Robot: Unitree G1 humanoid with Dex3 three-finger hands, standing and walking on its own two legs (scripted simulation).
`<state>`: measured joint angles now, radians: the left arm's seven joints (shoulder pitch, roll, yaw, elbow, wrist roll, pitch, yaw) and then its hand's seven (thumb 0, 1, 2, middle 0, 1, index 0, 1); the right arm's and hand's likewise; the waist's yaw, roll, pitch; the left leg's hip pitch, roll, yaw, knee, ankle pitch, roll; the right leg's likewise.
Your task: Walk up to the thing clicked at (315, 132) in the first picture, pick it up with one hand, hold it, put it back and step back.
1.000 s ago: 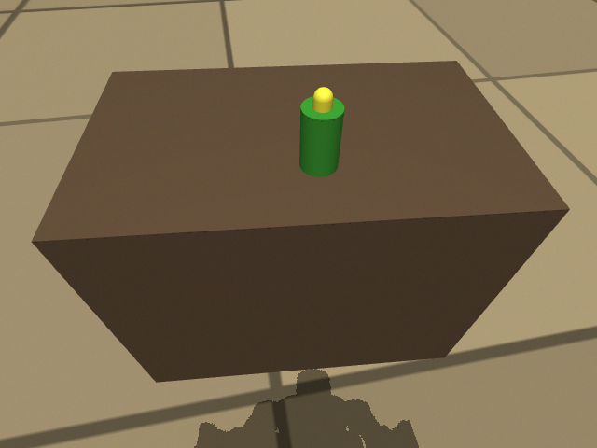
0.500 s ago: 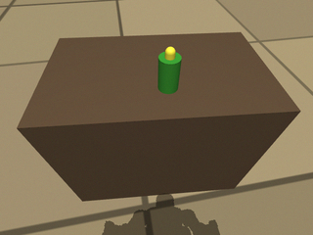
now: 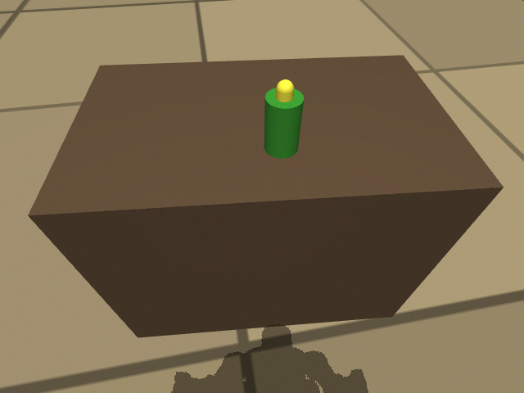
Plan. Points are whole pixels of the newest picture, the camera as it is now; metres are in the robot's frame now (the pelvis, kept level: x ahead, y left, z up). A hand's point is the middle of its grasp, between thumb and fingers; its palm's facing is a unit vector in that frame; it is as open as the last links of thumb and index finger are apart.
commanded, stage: stand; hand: right
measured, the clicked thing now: (283, 117) +0.64 -0.04 +0.05
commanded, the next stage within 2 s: walk up in 0.12 s
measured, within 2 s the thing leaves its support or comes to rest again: neither
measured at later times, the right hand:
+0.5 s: hand out of the picture +0.13 -0.20 -0.16, palm faces -0.09 +0.91 -0.41, open 7.4 cm
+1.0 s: hand (353, 340) +0.25 -0.17 -0.17, palm faces -0.11 +0.91 -0.41, open 7.4 cm
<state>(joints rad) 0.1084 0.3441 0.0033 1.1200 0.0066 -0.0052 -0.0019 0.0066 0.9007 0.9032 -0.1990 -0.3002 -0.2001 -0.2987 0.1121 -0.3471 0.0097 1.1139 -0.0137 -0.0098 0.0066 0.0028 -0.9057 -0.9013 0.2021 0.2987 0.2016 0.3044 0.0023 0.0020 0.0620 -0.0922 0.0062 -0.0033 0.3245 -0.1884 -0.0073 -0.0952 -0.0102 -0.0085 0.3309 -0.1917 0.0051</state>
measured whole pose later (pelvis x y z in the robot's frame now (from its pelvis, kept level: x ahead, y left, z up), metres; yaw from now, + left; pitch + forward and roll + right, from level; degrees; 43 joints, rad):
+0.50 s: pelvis +0.06 +0.09 -0.04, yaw +5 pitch -4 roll +0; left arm 0.27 0.46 0.09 0.98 0.03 -0.01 0.00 0.01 0.90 0.90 -0.20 -0.30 -0.20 -0.30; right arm 0.27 -0.43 -0.11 0.92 -0.04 -0.01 0.08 0.00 -0.91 -0.90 0.20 0.30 0.20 0.30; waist -0.01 -0.02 0.11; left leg -0.37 0.05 0.02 0.72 -0.28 -0.01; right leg -0.23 -0.09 0.05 0.92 -0.53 -0.04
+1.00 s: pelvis +0.12 +0.09 -0.04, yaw +5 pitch -2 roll +1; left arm 0.12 0.36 0.03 0.86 0.02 0.02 -0.02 0.01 0.90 0.90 -0.20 -0.30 -0.20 -0.30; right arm 0.18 -0.40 -0.03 0.87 0.00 -0.03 -0.02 0.00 -0.91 -0.90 0.20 0.30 0.20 0.30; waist 0.00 -0.02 0.14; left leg -0.28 0.00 0.01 0.71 -0.41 0.02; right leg -0.39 -0.04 -0.02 0.75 -0.34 -0.01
